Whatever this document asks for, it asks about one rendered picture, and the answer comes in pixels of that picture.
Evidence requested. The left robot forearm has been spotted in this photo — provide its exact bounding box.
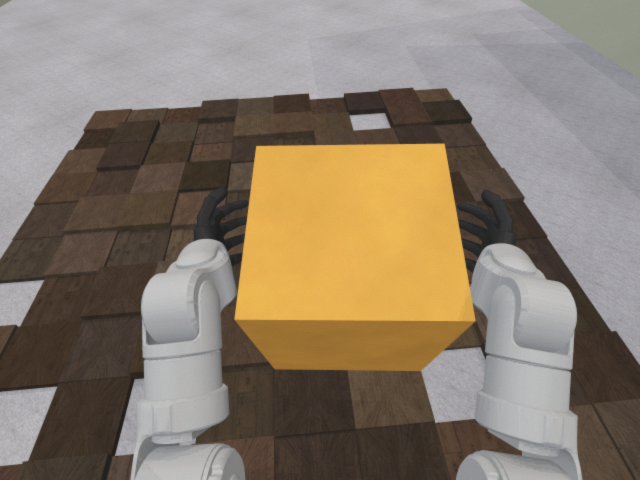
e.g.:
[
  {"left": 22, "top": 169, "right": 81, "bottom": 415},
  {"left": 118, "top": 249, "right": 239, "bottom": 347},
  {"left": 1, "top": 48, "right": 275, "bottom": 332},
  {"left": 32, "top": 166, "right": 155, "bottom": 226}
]
[{"left": 130, "top": 239, "right": 237, "bottom": 480}]

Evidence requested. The right robot forearm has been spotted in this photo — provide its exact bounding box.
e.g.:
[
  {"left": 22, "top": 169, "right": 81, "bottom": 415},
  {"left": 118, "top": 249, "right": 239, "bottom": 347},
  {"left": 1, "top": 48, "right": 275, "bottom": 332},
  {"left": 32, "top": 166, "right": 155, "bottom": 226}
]
[{"left": 470, "top": 243, "right": 582, "bottom": 480}]

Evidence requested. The robot left upper arm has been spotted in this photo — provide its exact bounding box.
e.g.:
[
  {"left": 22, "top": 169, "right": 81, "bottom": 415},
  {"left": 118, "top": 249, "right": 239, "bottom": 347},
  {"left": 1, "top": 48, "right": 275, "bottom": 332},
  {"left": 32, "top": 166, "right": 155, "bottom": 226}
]
[{"left": 135, "top": 443, "right": 245, "bottom": 480}]

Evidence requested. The right robot hand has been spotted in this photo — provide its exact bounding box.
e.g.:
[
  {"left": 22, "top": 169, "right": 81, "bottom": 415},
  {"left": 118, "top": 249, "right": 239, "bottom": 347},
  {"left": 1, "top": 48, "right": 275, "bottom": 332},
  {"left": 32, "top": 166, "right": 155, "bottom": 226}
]
[{"left": 457, "top": 190, "right": 517, "bottom": 273}]

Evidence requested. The left robot hand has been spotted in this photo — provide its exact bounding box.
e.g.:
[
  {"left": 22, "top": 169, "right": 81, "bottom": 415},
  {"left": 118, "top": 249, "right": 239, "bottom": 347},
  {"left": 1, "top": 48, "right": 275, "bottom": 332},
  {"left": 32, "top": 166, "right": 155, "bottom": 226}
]
[{"left": 193, "top": 186, "right": 249, "bottom": 266}]

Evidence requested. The carton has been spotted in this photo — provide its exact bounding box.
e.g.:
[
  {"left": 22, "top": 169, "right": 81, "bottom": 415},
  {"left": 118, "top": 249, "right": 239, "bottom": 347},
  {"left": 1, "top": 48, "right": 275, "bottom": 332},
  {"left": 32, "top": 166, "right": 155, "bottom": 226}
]
[{"left": 234, "top": 144, "right": 476, "bottom": 371}]

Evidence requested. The robot right upper arm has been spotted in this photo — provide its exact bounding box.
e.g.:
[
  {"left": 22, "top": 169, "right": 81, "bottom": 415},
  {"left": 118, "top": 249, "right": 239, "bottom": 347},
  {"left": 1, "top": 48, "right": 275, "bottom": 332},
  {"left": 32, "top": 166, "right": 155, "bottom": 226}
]
[{"left": 456, "top": 450, "right": 572, "bottom": 480}]

